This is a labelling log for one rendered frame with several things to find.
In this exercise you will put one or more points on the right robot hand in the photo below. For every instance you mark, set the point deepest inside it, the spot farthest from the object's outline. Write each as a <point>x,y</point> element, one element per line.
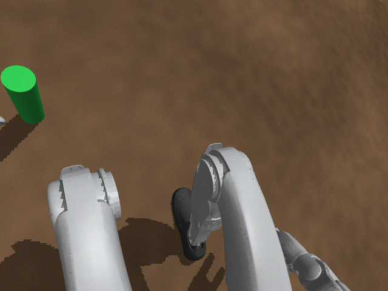
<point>292,249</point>

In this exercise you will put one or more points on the right robot arm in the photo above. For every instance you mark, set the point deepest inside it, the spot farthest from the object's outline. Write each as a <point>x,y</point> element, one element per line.
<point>315,275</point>

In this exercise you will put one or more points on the right robot foot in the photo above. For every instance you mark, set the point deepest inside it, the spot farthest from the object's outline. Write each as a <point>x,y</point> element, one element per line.
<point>182,213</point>

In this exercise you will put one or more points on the can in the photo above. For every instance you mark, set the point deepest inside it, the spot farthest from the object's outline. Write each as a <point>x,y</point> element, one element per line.
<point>21,86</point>

